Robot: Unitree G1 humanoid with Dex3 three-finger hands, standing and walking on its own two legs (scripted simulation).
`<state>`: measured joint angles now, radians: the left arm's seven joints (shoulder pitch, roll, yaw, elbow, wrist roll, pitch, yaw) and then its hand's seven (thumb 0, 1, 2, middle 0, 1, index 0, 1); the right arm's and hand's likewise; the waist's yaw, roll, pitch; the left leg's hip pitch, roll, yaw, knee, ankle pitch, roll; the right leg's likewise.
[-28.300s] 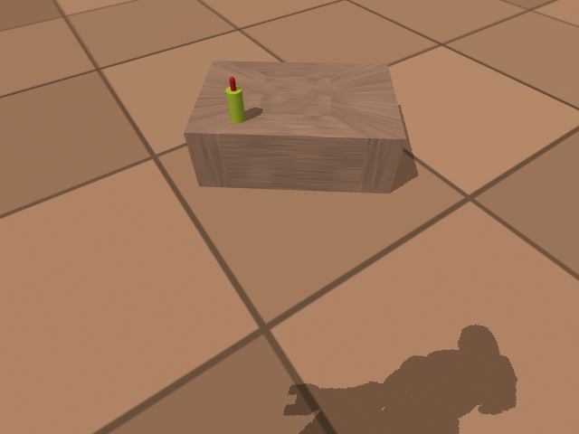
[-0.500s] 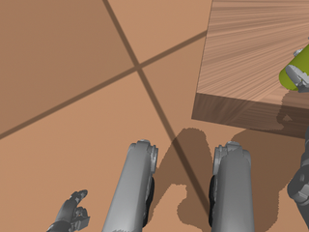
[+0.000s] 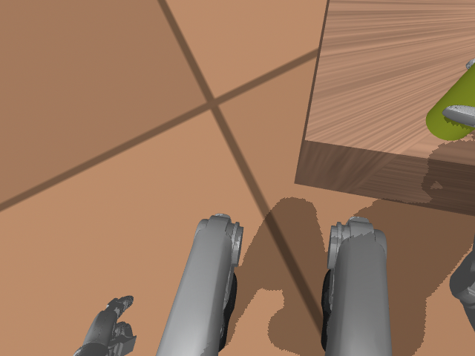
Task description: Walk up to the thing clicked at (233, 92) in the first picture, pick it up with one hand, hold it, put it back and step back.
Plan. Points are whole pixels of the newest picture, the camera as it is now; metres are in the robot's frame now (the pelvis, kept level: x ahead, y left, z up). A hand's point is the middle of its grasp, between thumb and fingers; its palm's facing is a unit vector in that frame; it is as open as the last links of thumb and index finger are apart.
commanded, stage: open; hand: right
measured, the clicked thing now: out of the picture +0.48 -0.30 +0.02
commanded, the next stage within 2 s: withdraw in 0.18 s
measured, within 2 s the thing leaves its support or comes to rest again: neither
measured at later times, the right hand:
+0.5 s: hand out of the picture +0.49 -0.33 +0.03, palm faces +0.34 +0.94 -0.04, open 15.2 cm
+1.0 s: hand out of the picture +0.47 -0.44 +0.16, palm faces +0.49 +0.81 -0.34, open 17.2 cm
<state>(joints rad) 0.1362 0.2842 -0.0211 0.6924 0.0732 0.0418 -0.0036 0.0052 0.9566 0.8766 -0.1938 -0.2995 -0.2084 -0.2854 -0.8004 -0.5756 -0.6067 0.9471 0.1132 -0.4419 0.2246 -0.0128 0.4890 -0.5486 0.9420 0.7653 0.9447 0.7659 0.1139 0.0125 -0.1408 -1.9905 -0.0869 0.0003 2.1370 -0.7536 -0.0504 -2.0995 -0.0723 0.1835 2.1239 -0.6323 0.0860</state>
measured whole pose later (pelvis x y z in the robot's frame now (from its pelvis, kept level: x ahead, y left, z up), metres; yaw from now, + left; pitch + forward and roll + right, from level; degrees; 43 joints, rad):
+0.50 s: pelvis +0.00 +0.01 +0.00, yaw +0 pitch +34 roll +4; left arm 0.12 0.29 -0.04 0.65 0.06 0.05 0.00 0.01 0.93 0.89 -0.20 -0.29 -0.20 -0.29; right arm -0.80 -0.64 -0.68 0.93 0.12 -0.38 0.27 -0.02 0.53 -0.24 0.44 0.37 0.44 0.37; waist 0.11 0.00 -0.12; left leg -1.99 -0.09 0.02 2.14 -0.75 -0.04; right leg -2.10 -0.08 0.20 2.12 -0.63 0.09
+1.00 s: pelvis +0.01 -0.01 +0.13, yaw -1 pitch +31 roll +7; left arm 0.19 0.29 -0.05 0.59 -0.01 0.15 -0.04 0.01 0.92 0.90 -0.20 -0.31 -0.20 -0.30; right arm -0.79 -0.88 -0.66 1.04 -0.11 -0.11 0.13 -0.02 0.53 -0.09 0.08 0.08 0.09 0.08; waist 0.12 -0.01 -0.11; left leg -1.57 -0.07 0.02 1.67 -0.66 -0.05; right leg -1.69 -0.10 0.15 1.71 -0.58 0.06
